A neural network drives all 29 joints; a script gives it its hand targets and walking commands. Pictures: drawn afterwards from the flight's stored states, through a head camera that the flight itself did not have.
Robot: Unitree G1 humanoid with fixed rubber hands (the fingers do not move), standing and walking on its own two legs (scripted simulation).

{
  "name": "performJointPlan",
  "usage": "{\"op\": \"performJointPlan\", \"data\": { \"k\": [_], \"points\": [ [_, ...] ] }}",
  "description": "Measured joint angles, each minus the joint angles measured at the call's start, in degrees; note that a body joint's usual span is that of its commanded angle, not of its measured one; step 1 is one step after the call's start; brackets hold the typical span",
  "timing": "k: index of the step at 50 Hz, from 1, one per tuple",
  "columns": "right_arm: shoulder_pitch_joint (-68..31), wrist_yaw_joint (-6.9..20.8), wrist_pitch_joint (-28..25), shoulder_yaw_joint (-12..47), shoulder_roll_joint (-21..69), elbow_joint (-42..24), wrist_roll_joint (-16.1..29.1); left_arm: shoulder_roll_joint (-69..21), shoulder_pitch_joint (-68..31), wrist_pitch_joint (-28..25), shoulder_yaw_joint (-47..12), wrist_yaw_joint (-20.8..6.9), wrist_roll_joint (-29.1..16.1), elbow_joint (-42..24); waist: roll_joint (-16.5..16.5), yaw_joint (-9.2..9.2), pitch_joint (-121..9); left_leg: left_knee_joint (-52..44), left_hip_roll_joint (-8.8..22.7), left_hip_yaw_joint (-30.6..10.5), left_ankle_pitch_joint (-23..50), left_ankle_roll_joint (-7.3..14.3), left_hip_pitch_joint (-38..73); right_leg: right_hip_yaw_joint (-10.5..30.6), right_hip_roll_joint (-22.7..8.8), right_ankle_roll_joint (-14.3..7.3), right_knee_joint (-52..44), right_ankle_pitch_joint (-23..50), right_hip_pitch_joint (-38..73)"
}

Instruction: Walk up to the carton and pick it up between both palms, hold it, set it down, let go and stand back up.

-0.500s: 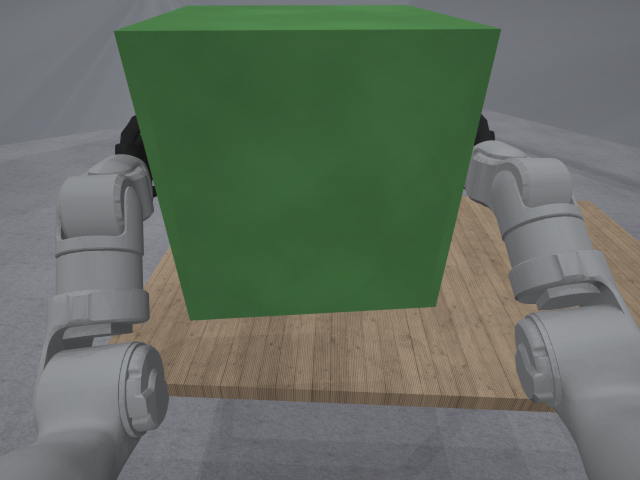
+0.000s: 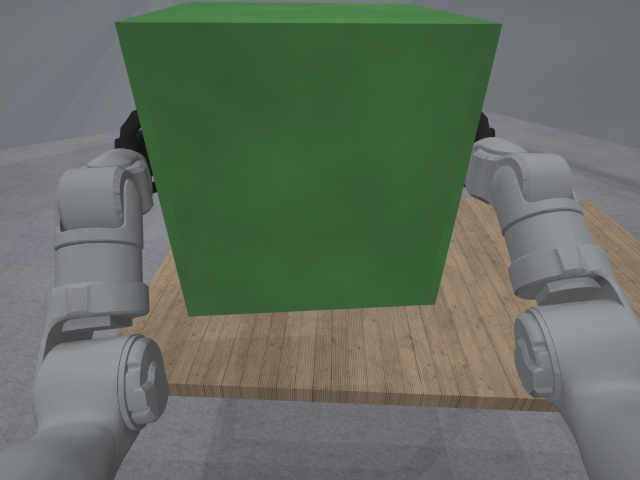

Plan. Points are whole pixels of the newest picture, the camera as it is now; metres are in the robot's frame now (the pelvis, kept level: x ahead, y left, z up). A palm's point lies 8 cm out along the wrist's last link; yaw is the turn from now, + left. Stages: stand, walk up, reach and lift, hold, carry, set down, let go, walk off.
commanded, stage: hold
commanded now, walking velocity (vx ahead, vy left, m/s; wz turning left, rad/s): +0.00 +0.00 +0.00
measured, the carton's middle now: (307, 147) +0.42 -0.01 +0.31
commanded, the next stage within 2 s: none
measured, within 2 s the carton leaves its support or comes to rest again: neither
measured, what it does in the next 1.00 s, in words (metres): stands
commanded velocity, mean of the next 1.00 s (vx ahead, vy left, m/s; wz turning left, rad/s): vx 0.00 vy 0.00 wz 0.00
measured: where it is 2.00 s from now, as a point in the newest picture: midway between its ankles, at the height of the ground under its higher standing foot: outside the picture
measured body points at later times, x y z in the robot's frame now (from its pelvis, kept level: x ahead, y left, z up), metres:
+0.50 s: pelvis +0.00 +0.00 +0.00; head -0.09 +0.00 +0.44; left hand +0.38 +0.19 +0.31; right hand +0.38 -0.20 +0.32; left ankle +0.01 +0.14 -0.75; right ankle +0.04 -0.12 -0.75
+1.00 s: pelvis +0.00 +0.00 +0.00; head -0.09 +0.01 +0.44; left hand +0.38 +0.19 +0.30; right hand +0.38 -0.20 +0.31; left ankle +0.01 +0.14 -0.75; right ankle +0.04 -0.12 -0.75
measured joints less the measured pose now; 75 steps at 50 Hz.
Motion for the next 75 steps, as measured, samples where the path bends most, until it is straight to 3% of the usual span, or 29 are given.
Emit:
{"op": "performJointPlan", "data": {
  "k": [21, 48, 75],
  "points": [
    [-1.50, -0.09, 0.16, 0.33, -0.12, 1.75, -0.16, 1.08, -2.01, -0.98, -0.35, -0.22, -0.54, 3.42, 0.12, 0.37, -0.37, 0.03, -0.04, -0.42, 0.22, -0.14, -0.93, 0.10, 0.14, -0.10, 0.14, 0.01, -0.83],
    [1.22, -0.29, 0.34, 1.02, -0.69, -1.31, 1.57, -0.21, 1.05, 0.36, -0.77, 0.31, -0.23, -1.61, -0.17, -0.32, -0.12, 0.53, 0.15, -0.50, -0.63, -0.07, -0.18, 0.64, 0.54, -0.04, -0.10, -0.46, 0.28],
    [-1.73, -0.15, 0.48, 0.28, -0.51, 2.20, 0.69, 1.36, -2.54, -0.82, -1.18, 0.07, -0.81, 3.62, -0.42, -0.08, -0.65, 0.32, -0.16, -0.80, -0.05, -0.04, -0.82, 0.90, 0.42, 0.05, -0.06, -0.16, -0.33]
  ]
}}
